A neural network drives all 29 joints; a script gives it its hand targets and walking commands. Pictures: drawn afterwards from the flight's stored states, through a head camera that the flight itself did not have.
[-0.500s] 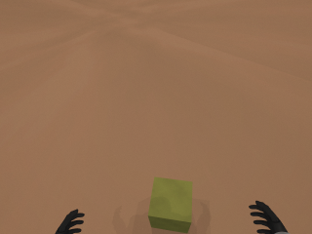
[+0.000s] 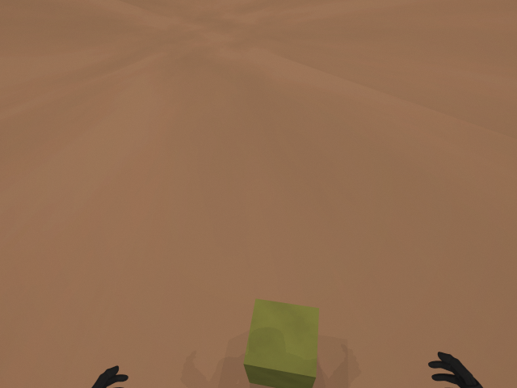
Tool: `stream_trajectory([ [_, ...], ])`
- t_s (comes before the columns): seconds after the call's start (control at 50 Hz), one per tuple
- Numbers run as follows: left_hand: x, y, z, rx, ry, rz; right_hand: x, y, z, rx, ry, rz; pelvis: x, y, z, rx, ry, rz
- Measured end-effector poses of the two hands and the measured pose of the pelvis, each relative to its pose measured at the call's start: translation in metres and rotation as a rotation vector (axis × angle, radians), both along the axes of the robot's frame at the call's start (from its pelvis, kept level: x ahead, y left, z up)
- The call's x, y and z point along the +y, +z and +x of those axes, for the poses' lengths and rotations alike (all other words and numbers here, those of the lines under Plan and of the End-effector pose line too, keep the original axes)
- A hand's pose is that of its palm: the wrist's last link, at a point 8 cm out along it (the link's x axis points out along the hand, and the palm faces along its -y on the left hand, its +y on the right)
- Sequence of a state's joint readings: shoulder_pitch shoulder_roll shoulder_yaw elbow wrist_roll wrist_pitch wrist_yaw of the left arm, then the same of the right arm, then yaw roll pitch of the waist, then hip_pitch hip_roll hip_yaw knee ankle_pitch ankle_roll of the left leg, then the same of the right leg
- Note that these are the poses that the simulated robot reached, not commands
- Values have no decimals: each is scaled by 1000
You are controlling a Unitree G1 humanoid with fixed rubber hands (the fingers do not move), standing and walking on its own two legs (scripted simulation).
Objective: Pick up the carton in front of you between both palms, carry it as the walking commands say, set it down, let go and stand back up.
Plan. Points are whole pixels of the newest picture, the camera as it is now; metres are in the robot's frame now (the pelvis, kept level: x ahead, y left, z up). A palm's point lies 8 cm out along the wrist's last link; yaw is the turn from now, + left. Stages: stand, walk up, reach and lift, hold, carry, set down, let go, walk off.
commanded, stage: stand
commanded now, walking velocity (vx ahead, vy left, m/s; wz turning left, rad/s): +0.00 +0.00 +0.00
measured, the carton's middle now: (282, 346) +0.37 -0.03 -0.65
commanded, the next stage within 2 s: none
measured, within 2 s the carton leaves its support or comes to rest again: neither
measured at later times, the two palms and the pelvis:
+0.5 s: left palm out of the picture +0.08 +0.30 -0.09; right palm out of the picture +0.08 -0.30 -0.10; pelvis -0.02 +0.00 +0.01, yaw +0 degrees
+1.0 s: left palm out of the picture +0.07 +0.31 -0.09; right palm out of the picture +0.07 -0.31 -0.10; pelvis -0.02 +0.00 +0.01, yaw +0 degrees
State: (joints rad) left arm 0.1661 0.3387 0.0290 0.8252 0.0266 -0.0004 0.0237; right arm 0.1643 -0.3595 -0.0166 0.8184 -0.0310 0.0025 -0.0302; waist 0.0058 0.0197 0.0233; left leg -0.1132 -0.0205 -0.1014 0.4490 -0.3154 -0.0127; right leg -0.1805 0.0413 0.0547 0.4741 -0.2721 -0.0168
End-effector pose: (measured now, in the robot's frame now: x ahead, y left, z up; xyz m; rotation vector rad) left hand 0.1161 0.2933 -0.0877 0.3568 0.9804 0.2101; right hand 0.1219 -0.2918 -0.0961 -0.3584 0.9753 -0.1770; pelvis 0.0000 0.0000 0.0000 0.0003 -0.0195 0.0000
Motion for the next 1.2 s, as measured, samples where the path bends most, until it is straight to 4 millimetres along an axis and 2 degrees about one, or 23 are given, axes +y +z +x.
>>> stream_trajectory([
  [0.64, 14, -3, -42, 99, 38, 8, -13, -4, -49, 110, -25, -19, 0, 6, -20, -25, -3, 1],
  [1.2, 22, -4, -43, 130, 41, 15, -14, -4, -52, 141, -39, -24, 3, 8, -20, -27, -1, 1],
])
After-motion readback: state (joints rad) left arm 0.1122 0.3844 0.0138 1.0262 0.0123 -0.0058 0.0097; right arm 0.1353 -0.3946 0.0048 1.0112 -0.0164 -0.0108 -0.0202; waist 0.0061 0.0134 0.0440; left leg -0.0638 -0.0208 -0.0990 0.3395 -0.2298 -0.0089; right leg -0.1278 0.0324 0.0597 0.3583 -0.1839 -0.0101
